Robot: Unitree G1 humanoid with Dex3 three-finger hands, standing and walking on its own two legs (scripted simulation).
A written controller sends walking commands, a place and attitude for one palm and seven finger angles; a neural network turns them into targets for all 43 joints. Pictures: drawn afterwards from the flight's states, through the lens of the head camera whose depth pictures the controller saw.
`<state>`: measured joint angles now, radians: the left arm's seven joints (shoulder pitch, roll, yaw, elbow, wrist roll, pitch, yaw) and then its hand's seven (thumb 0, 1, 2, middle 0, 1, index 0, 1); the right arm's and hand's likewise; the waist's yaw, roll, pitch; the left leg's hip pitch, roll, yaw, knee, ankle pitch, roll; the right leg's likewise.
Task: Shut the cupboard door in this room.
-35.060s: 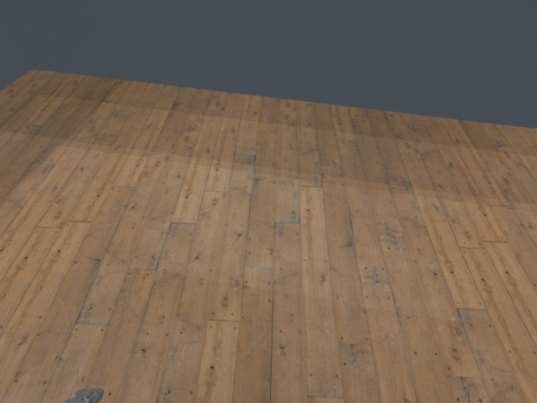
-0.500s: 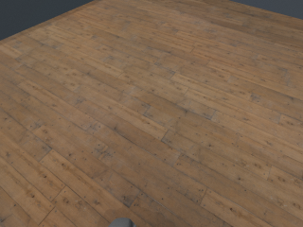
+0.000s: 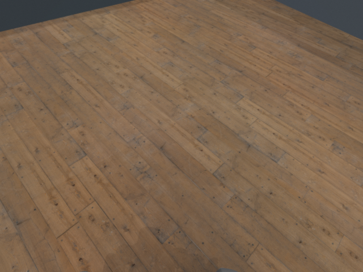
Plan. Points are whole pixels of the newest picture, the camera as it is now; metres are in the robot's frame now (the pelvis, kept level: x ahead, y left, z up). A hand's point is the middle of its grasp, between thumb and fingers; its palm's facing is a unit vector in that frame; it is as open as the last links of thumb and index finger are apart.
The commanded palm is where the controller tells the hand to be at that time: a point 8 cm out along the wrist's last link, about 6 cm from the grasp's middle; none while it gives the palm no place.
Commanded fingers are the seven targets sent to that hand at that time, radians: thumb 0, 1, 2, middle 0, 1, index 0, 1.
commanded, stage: turn or walk to find it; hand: left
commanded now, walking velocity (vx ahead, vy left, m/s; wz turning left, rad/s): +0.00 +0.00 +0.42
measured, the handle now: out of the picture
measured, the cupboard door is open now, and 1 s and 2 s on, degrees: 93 93 93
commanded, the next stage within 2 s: none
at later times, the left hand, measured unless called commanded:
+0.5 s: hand out of the picture -0.01 +0.19 -0.18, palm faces +0.26 -0.94 -0.23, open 7.4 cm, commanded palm none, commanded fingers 0.00 0.90 0.90 -0.20 -0.30 -0.20 -0.30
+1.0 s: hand out of the picture +0.03 +0.21 -0.16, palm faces +0.41 -0.87 -0.27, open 7.4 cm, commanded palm none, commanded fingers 0.00 0.90 0.90 -0.20 -0.30 -0.20 -0.30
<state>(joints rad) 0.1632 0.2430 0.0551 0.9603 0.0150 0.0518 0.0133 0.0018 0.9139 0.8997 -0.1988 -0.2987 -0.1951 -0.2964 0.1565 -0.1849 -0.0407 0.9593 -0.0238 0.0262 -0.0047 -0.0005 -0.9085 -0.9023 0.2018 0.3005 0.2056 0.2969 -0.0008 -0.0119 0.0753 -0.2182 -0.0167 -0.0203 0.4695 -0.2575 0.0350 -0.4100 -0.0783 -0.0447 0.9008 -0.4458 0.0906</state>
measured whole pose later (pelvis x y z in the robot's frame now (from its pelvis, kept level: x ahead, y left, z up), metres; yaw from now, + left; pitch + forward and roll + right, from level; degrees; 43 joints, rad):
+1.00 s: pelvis +0.01 -0.02 -0.01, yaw +25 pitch +1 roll +1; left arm 0.13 0.22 0.04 0.92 0.01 0.02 0.01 0.00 0.91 0.90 -0.20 -0.30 -0.20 -0.30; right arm 0.21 -0.20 -0.06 0.97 -0.02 0.04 0.00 0.00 -0.91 -0.90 0.20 0.30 0.21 0.30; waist -0.03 0.01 0.07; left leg -0.27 -0.04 -0.08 0.55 -0.28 -0.01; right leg -0.28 -0.04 -0.06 0.58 -0.31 0.07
